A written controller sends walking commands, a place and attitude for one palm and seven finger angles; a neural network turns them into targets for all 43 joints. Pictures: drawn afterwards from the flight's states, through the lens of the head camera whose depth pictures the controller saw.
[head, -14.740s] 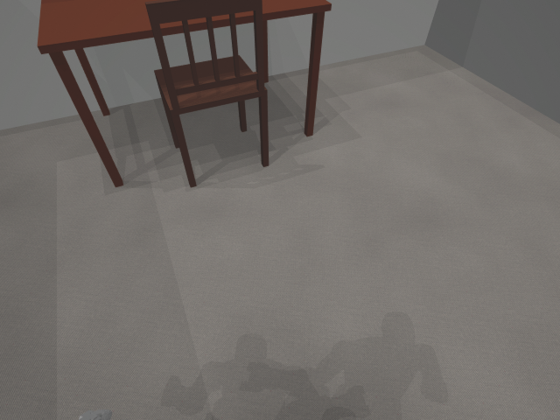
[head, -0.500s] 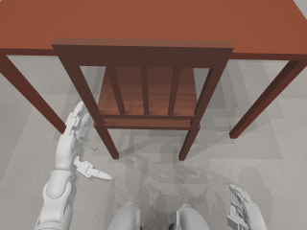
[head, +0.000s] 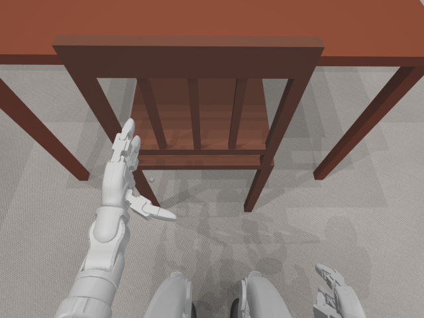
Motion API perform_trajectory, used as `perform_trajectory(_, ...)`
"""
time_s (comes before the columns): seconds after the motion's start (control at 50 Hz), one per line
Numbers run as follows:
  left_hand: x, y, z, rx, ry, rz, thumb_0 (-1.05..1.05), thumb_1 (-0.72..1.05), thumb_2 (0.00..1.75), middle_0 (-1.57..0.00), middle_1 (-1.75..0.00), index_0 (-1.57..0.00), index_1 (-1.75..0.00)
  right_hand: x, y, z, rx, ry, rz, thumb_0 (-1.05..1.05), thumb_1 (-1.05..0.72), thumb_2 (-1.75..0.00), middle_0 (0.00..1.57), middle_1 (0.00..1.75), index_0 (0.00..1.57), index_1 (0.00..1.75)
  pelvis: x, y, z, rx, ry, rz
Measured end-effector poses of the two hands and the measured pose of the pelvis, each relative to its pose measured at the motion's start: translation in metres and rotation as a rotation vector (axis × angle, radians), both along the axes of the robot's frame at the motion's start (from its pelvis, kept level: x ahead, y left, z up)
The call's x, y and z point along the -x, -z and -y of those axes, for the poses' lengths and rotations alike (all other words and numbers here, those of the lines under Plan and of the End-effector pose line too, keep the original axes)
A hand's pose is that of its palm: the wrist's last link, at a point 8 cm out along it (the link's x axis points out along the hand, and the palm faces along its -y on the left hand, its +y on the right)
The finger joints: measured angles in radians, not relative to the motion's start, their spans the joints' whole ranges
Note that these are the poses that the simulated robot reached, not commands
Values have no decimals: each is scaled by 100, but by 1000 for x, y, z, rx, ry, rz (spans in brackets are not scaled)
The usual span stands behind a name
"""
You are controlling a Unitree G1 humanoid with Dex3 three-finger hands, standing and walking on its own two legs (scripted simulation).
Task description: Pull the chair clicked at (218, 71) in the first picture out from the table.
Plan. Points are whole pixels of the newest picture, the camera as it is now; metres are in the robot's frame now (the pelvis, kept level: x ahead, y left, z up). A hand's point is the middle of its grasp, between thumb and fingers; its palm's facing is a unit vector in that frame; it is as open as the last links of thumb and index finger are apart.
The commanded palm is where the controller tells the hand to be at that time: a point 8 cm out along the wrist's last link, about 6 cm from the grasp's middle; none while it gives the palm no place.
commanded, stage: aim the fingers beside a spindle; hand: left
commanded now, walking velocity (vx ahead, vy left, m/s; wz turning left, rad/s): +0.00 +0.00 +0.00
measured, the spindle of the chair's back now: (195, 117) +0.52 +0.05 +0.00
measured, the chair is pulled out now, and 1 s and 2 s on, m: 0.00 0.00 0.00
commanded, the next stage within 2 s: push the fingers through the gap in 0.70 s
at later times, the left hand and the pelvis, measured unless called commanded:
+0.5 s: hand (153, 179) +0.36 +0.12 +0.01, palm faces +0.00 -1.00 -0.03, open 17.0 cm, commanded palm +0.34 +0.17 +0.01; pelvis +0.00 +0.00 +0.00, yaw +0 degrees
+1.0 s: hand (158, 174) +0.37 +0.11 +0.01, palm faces -0.01 -1.00 -0.05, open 17.0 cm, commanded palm +0.35 +0.16 +0.01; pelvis +0.00 +0.00 -0.01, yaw +0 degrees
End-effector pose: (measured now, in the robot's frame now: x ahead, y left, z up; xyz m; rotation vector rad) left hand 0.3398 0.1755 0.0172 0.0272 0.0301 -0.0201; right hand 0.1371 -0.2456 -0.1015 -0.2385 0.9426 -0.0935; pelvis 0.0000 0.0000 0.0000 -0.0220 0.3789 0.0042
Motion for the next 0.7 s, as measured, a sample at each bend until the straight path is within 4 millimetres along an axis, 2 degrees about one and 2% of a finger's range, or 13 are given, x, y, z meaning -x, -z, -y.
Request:
perform_trajectory(0.16, -11, 3, 7, 1, -2, 13, -1, -50, 30, -6, -8, -6, -8, 13, 8, 0, -8, 19, -55, 1, -90, -90, 20, 30, 20, 30, 0, 3, -1, 0, 4, -15)
perform_trajectory(0.3, -6, 5, 11, -4, -7, 4, -1, -50, 30, -6, -8, -6, -8, 19, 9, -2, -21, 33, -80, 1, -90, -90, 20, 30, 20, 30, -1, 2, -2, -2, 10, -13)
perform_trajectory(0.48, -1, 3, 3, -8, -20, 18, -1, -50, 30, -6, -8, -6, -8, 12, 7, -2, -17, 21, -69, 1, -90, -90, 20, 30, 20, 30, 0, 1, -1, 2, 4, -8)
perform_trajectory(0.7, 4, 2, 13, 0, -1, 18, -1, -50, 30, -6, -8, -6, -8, 0, 4, -2, -17, 7, -34, 1, -90, -90, 20, 30, 20, 30, 0, 2, -1, 0, 2, -4)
